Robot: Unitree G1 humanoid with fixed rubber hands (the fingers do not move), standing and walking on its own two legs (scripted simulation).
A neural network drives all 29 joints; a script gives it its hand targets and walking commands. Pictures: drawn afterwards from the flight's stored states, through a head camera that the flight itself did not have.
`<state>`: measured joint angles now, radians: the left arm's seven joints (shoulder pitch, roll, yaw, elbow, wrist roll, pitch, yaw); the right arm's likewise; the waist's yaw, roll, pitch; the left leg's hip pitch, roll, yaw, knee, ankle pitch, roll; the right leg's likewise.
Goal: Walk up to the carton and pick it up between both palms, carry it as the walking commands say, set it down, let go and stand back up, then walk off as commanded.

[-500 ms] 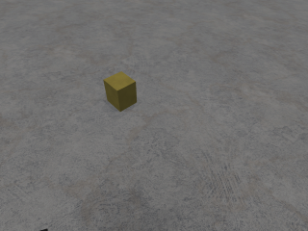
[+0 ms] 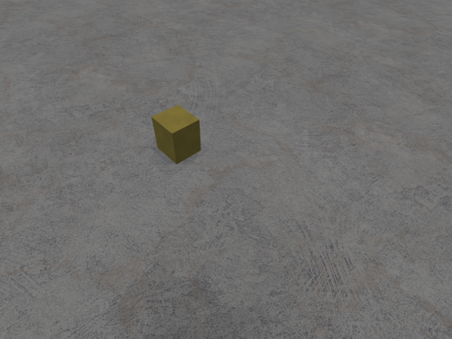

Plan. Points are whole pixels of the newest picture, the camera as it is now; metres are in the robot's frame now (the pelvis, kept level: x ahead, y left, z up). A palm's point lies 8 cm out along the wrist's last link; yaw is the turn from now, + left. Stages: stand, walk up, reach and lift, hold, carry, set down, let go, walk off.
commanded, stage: walk up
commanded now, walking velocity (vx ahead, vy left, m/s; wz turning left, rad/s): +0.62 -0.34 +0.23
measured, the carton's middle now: (177, 134) +1.42 +0.30 -0.66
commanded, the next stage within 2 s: none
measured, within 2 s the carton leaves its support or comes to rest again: neither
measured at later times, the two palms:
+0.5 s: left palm out of the picture +0.11 +0.29 -0.13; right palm out of the picture +0.10 -0.25 -0.13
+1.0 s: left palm out of the picture +0.12 +0.28 -0.15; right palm (338, 329) +0.19 -0.22 -0.13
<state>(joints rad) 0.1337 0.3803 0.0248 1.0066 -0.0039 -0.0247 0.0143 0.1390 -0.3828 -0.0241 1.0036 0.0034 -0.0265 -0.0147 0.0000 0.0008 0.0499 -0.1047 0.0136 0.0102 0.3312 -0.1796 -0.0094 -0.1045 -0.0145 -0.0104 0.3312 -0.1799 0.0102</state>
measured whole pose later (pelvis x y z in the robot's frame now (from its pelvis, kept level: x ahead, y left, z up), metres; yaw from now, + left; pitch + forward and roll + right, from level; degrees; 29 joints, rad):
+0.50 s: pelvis +0.05 +0.02 +0.00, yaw +3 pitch +1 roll +0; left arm 0.19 0.27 0.06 0.94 0.03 0.01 0.01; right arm 0.24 -0.24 -0.07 0.98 -0.03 0.00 -0.02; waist -0.02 -0.02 0.02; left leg -0.19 0.02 0.07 0.40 -0.22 0.01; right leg -0.39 -0.07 -0.05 0.83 -0.45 0.06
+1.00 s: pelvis +0.11 +0.02 -0.01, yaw +3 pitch +1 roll -1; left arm 0.24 0.23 0.05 1.01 0.02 0.02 0.03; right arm 0.18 -0.20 -0.04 0.97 -0.03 0.00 -0.02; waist 0.03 -0.02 0.05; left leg -0.25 0.03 0.04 0.49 -0.25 0.02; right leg -0.30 -0.02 -0.06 0.73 -0.46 0.03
